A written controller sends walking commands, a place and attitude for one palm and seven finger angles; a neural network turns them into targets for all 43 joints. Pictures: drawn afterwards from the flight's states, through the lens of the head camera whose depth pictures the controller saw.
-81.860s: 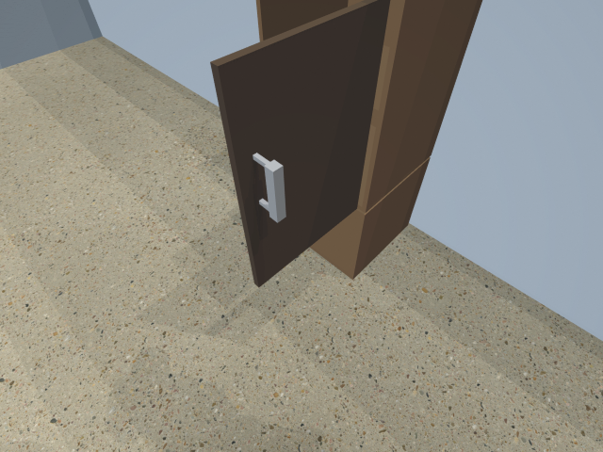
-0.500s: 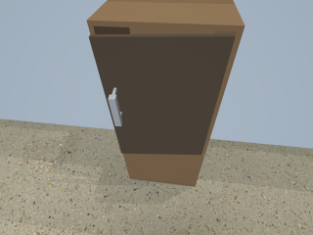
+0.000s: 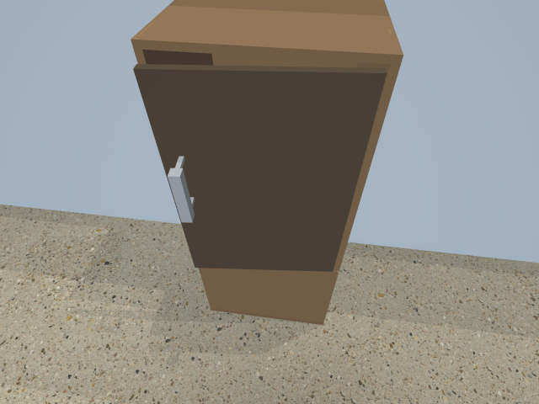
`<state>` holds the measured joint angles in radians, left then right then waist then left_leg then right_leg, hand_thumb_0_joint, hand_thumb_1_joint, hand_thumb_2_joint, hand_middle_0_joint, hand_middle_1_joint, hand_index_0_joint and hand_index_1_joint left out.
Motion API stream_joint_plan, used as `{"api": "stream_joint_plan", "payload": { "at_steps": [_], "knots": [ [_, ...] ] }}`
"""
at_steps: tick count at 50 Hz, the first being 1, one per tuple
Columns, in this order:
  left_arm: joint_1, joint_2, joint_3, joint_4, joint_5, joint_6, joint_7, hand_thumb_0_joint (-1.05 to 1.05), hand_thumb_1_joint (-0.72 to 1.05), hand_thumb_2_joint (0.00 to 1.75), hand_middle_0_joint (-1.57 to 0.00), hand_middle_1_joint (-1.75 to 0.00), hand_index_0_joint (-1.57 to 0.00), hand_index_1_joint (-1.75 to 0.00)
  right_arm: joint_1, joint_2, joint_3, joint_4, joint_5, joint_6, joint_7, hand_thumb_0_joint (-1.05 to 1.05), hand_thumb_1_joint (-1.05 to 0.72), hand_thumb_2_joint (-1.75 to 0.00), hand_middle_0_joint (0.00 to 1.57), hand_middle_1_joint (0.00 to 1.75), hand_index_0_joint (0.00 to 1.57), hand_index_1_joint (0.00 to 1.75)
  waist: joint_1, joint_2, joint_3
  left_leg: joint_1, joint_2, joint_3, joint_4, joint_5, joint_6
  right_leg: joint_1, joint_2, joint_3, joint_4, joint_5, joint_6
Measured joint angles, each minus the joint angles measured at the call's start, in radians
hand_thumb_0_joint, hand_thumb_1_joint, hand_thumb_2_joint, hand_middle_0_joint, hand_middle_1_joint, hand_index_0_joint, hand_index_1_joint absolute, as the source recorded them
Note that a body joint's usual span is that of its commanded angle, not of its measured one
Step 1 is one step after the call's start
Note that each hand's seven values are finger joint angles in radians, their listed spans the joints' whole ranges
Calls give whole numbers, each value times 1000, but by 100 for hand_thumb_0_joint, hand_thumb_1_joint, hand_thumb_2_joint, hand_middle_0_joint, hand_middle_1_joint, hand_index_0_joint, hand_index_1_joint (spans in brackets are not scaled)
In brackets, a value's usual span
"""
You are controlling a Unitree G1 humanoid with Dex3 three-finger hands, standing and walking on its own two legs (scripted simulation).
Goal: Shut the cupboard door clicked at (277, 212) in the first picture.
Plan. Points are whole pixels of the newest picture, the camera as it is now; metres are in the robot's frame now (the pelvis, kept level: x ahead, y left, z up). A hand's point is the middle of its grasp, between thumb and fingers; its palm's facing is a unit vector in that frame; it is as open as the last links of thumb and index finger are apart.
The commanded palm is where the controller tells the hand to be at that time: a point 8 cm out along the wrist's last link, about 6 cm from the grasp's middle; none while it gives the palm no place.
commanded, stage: come to a stop and stand still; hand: left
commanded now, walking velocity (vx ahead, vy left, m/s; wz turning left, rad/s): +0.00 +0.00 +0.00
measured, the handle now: (184, 189) +0.51 +0.21 +0.00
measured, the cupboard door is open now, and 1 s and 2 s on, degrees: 6 6 6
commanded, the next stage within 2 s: look again from close up in 0.08 s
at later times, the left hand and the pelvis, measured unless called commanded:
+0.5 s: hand out of the picture +0.00 +0.16 -0.17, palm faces +0.03 -0.98 -0.19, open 7.4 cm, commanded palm none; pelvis +0.00 -0.01 +0.00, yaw +0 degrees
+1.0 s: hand out of the picture +0.00 +0.16 -0.18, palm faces +0.07 -0.99 -0.16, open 7.4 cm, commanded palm none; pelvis +0.02 +0.00 +0.00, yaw +0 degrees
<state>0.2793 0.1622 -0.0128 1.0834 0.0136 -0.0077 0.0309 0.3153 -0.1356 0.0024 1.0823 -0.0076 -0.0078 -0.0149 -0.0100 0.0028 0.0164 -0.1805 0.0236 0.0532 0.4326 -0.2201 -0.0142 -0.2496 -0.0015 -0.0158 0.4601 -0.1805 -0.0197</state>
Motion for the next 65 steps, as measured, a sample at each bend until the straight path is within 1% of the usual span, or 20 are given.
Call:
{"api": "stream_joint_plan", "payload": {
  "at_steps": [24, 42, 45, 50, 53, 56, 57, 59, 62, 63, 64, 65],
  "knots": [
    [15, -14, 6, 19, 0, 1, -1, 1, 91, 90, -20, -30, -20, -30, 0, -1, -3, 28, -2, 1, -7, 0, -91, -90, 20, 30, 19, 30, 7, -7, 10, 20, 13, -14, -24, 9, -15, 25, 13, -15, -26, 5, -15],
    [24, -21, 12, 20, 1, 0, -2, 1, 91, 90, -20, -30, -20, -30, 18, 20, -2, 35, -5, -2, -9, 0, -91, -90, 20, 30, 19, 30, 10, -15, 9, 13, 12, -15, -14, 0, -11, 24, 11, -15, -28, 2, -10],
    [35, -22, 18, 15, 6, 3, -6, 1, 91, 90, -20, -30, -20, -30, 30, 21, -4, 33, -10, 2, -5, 0, -91, -90, 20, 30, 20, 30, 13, -16, 0, 7, 10, -13, 11, -22, -4, 16, 9, -13, -2, -18, -10],
    [69, -25, 33, 4, 11, 10, -14, 1, 91, 90, -20, -30, -20, -30, 63, 19, -11, 28, -16, 11, 1, 0, -91, -90, 20, 30, 20, 30, 20, -20, -24, -9, 6, -14, 69, -95, 12, 3, 8, -8, 48, -81, -12],
    [87, -26, 42, 0, 11, 6, -18, 1, 91, 90, -20, -30, -20, -30, 79, 18, -14, 23, -16, 5, 1, 0, -91, -90, 20, 30, 20, 30, 22, -25, -23, -15, 2, -15, 96, -96, 17, -1, 5, -6, 74, -88, -9],
    [104, -25, 47, 2, 12, 6, -21, 1, 91, 90, -20, -30, -20, -30, 92, 21, -16, 21, -15, -2, 1, 0, -91, -90, 20, 30, 19, 30, 25, -37, -24, -9, -7, -10, 115, -126, 18, -1, -4, 1, 103, -125, -3],
    [110, -24, 49, 3, 12, 7, -22, 1, 91, 90, -20, -30, -20, -30, 96, 22, -16, 19, -15, -6, 1, 0, -91, -90, 20, 30, 19, 30, 25, -42, -26, -5, -11, -6, 116, -136, 21, -3, -7, 5, 113, -140, -4],
    [119, -23, 50, 4, 15, 9, -25, 1, 91, 90, -20, -30, -20, -30, 102, 26, -18, 15, -14, -15, -1, 0, -91, -90, 20, 30, 19, 30, 24, -50, -26, 5, -18, 5, 114, -153, 27, -15, -13, 11, 153, -176, -20],
    [107, -24, 46, 8, 18, 8, -23, 1, 91, 90, -20, -30, -19, -30, 103, 32, -15, 10, -17, -33, -11, 0, -91, -90, 20, 30, 19, 30, 13, -43, -8, 38, -18, 21, 89, -164, 32, -57, -16, -23, 251, -238, -24],
    [95, -25, 45, 8, 16, 5, -21, 1, 91, 90, -20, -30, -19, -30, 102, 36, -11, 10, -17, -37, -16, 0, -91, -90, 20, 30, 19, 30, 6, -38, 2, 50, -17, 21, 78, -164, 31, -62, -15, -36, 247, -241, -23],
    [80, -24, 45, 5, 14, 1, -20, 1, 91, 90, -20, -30, -19, -30, 101, 40, -6, 12, -16, -39, -20, 0, -91, -90, 20, 30, 19, 30, 1, -34, 14, 60, -16, 18, 72, -165, 29, -57, -14, -48, 208, -206, -22],
    [65, -22, 45, -1, 11, -8, -18, 1, 91, 90, -20, -30, -19, -30, 101, 46, -2, 14, -13, -39, -24, 0, -91, -90, 20, 30, 20, 30, -2, -35, 26, 64, -20, 16, 80, -170, 26, -45, -17, -52, 156, -107, -21]
  ]
}}
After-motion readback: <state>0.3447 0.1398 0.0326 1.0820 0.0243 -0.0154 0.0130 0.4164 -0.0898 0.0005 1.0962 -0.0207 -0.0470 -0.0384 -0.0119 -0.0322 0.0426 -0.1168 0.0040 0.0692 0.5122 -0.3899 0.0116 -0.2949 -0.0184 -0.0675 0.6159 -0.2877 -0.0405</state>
